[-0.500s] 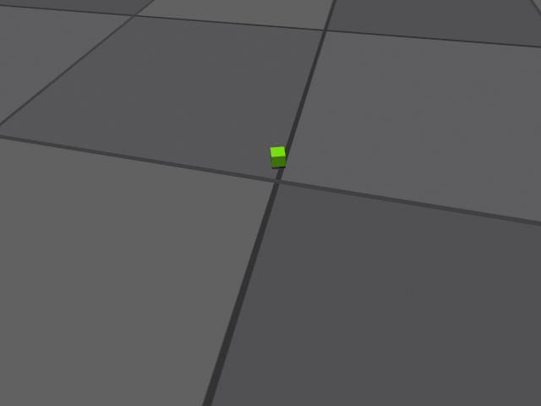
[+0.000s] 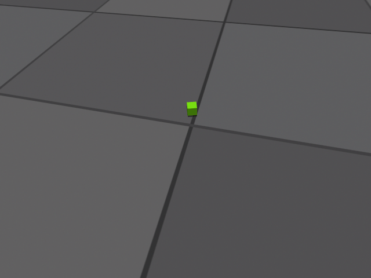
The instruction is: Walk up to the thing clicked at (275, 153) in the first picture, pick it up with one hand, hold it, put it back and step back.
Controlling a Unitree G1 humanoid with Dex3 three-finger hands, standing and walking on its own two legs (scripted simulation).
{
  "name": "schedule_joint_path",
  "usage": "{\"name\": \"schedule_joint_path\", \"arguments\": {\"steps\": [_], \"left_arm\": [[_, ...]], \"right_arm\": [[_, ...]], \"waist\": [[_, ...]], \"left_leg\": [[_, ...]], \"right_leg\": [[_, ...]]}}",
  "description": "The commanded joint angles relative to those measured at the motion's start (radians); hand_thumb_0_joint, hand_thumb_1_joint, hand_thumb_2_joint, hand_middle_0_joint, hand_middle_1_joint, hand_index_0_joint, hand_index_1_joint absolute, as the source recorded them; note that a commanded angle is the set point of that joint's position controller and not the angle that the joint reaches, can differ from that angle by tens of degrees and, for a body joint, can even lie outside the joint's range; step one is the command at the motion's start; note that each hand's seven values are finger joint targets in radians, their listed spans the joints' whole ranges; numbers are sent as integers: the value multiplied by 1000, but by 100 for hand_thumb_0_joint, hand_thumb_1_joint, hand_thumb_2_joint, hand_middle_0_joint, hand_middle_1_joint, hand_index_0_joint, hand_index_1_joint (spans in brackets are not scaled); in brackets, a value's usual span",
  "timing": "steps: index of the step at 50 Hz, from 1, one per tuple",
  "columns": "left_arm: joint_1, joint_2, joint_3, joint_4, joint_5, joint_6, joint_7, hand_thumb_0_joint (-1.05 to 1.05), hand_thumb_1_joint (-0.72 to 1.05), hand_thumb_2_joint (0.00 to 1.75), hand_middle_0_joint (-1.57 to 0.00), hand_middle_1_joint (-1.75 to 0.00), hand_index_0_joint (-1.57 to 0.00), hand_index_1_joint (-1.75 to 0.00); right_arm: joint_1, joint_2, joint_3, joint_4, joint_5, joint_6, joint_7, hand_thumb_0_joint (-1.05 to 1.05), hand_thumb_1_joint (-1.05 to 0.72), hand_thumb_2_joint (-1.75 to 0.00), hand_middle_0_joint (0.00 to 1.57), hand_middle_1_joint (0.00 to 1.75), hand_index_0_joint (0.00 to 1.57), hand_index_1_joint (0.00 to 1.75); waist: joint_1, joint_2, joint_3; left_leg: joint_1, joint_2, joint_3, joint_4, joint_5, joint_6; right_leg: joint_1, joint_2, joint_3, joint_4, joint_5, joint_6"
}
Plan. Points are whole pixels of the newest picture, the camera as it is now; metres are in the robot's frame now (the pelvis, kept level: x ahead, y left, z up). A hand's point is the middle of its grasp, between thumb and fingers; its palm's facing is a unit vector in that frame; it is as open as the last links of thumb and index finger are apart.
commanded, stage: stand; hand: left
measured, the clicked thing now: (191, 108) +1.39 +0.00 -0.75
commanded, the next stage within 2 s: walk up in 0.62 s
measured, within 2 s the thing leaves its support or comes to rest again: neither
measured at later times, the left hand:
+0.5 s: hand out of the picture +0.08 +0.25 -0.16, palm faces -0.03 -0.94 -0.34, open 7.4 cm
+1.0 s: hand (111, 264) +0.18 +0.22 -0.15, palm faces -0.09 -0.90 -0.43, open 7.4 cm
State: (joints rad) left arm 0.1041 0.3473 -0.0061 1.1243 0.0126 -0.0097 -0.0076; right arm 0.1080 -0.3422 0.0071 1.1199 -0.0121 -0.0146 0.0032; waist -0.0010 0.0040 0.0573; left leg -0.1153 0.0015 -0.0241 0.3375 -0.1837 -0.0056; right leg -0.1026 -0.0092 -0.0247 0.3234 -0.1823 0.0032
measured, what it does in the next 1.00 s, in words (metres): walks ahead: right foot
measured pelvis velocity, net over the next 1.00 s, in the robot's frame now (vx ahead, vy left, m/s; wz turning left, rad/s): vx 0.09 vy -0.07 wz -0.09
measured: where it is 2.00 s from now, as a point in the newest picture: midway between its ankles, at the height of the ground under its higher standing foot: (212, 212)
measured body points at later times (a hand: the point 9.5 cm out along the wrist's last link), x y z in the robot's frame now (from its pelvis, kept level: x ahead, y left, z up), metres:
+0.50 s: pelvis +0.01 +0.00 +0.00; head +0.02 +0.00 +0.45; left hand +0.08 +0.30 -0.13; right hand +0.08 -0.30 -0.13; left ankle +0.00 +0.12 -0.75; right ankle +0.00 -0.12 -0.75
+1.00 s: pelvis +0.09 -0.07 -0.03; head +0.09 -0.10 +0.42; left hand +0.18 +0.26 -0.12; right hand +0.10 -0.42 -0.16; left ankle +0.02 +0.09 -0.72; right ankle +0.13 -0.20 -0.75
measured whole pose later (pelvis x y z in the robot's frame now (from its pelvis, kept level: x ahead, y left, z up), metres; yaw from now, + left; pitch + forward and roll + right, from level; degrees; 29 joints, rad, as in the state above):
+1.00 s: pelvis +0.09 -0.07 -0.03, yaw -5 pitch -4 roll -1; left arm 0.25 0.43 0.09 0.96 0.04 -0.06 -0.08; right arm 0.26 -0.46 -0.10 1.03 -0.05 -0.01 0.04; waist 0.00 0.07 0.06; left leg -0.19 0.08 -0.03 0.90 -0.52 0.03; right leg -0.32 -0.02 -0.05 0.66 -0.27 0.00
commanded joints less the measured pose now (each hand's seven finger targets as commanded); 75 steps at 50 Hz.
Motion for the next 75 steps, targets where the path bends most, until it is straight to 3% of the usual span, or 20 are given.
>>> {"name": "schedule_joint_path", "arguments": {"steps": [1,30,31,32,34,36,41,45,46,47,48,49,50,55,63,67,68,69,70,75], "left_arm": [[-34,203,43,-62,-2,-24,15,0,90,90,-20,-30,-20,-30],[-31,209,45,-58,-5,-21,18,0,90,90,-20,-30,-20,-30],[44,303,111,-133,17,-28,-17,0,90,90,-20,-30,-20,-30],[5,295,112,-134,27,-27,-28,0,90,90,-20,-30,-20,-30],[-80,236,108,-177,28,-23,-43,0,90,90,-20,-30,-20,-30],[-102,245,111,-224,28,-33,-47,0,90,90,-20,-30,-20,-30],[31,252,116,-228,13,-42,-85,0,90,90,-20,-30,-20,-30],[263,273,149,-144,18,-45,-73,0,90,90,-20,-30,-20,-30],[383,320,171,-115,20,-51,-59,0,90,90,-20,-30,-20,-30],[457,393,194,-118,28,-55,-40,0,90,90,-20,-30,-20,-30],[372,431,188,-180,33,-63,-36,0,90,90,-20,-30,-20,-30],[243,461,181,-227,20,-65,-40,0,90,90,-20,-30,-20,-30],[189,449,177,-245,7,-65,-39,0,90,90,-20,-30,-20,-30],[173,335,141,-254,-10,-88,-31,0,90,90,-20,-30,-20,-30],[196,357,137,-304,-6,-97,-36,0,90,90,-20,-30,-20,-30],[224,303,113,-314,-6,-89,-31,0,90,90,-20,-30,-20,-30],[288,237,93,-319,-18,-84,-25,0,90,90,-20,-30,-20,-30],[320,179,77,-329,-27,-82,-20,0,90,90,-20,-30,-20,-30],[286,305,103,-311,-16,-74,-4,0,90,90,-20,-30,-20,-30],[265,269,99,-281,-32,-75,-27,0,90,90,-20,-30,-20,-30]], "right_arm": [[-36,-220,-39,-60,5,-17,-13,0,-90,-90,20,30,20,30],[-30,-217,-34,-57,6,-17,-15,0,-90,-90,20,30,20,30],[38,-322,-105,-118,-19,-40,4,0,-90,-90,20,30,20,30],[69,-334,-120,-98,-28,-46,12,0,-90,-90,20,30,20,30],[130,-354,-139,-99,-27,-50,16,0,-90,-90,20,30,20,30],[137,-382,-159,-126,-31,-69,13,0,-90,-90,20,30,20,30],[-2,-356,-158,-215,-36,-74,29,0,-90,-90,20,30,20,30],[-65,-293,-142,-253,-38,-55,38,0,-90,-90,20,30,20,30],[-34,-253,-127,-254,-40,-50,35,0,-90,-90,20,30,20,30],[13,-185,-101,-265,-33,-46,40,0,-90,-90,20,30,20,30],[43,-210,-104,-272,-15,-36,41,0,-90,-90,20,30,20,30],[47,-303,-128,-261,-20,-33,39,0,-90,-90,20,30,20,30],[34,-336,-138,-251,-21,-39,41,0,-90,-90,20,30,20,30],[159,-282,-128,-207,-5,-35,67,0,-90,-90,20,30,20,30],[9,-256,-136,-312,-19,-55,85,0,-90,-90,20,30,20,30],[249,-294,-167,-253,-25,-75,61,0,-90,-90,20,30,20,30],[372,-358,-191,-239,-42,-81,48,0,-90,-90,20,30,20,30],[365,-410,-197,-270,-40,-88,38,0,-90,-90,20,30,20,30],[313,-427,-201,-282,-4,-84,40,0,-90,-90,20,30,20,30],[213,-297,-141,-319,15,-95,28,0,-90,-90,20,30,20,30]], "waist": [[2,8,-78],[3,-1,-78],[-4,-37,-182],[-29,-1,-101],[-80,116,12],[-86,95,87],[5,195,27],[121,41,-44],[170,-133,-103],[198,-377,-98],[141,-340,-77],[82,-235,13],[62,-167,87],[12,-109,66],[42,-91,59],[-84,61,-101],[-129,255,-181],[-96,349,-171],[-94,210,-155],[-13,122,-2]], "left_leg": [[-19,119,-86,-56,116,32],[0,122,-91,-56,165,28],[69,98,-90,31,-370,97],[49,125,-141,12,-523,118],[115,269,-315,-141,-636,194],[139,421,-455,-215,-480,283],[21,306,-199,-182,-386,209],[-269,141,53,143,-329,123],[-408,84,95,398,-365,102],[-567,-15,126,672,-480,74],[-597,-41,34,810,-404,34],[-533,36,-32,815,-345,27],[-525,85,-51,813,-296,26],[-399,122,-30,663,-103,36],[-276,113,43,273,4,1],[150,22,109,178,-26,46],[306,165,-109,62,-228,111],[374,407,-568,-55,-320,186],[294,457,-646,-90,-382,275],[3,270,-99,-38,257,187]], "right_leg": [[18,-124,96,-55,99,-29],[26,-127,91,-46,139,-28],[-34,-63,110,36,-354,-62],[-191,-71,124,96,-481,-74],[-454,-6,19,327,-352,-39],[-598,-75,115,496,-289,-31],[-366,-103,77,371,-232,-18],[121,-10,-53,195,13,-6],[309,2,-8,200,-53,-14],[343,-127,238,45,-363,-47],[191,-343,692,-212,-740,-145],[28,-410,793,-255,-812,-226],[-53,-394,756,-245,-730,-261],[-113,-226,327,-159,-342,-197],[-129,-207,180,-81,-155,-197],[-236,-111,55,357,179,-137],[-372,-22,1,672,100,-89],[-601,109,39,828,-345,-50],[-591,43,133,901,-363,-71],[-448,-45,137,779,-145,-42]]}}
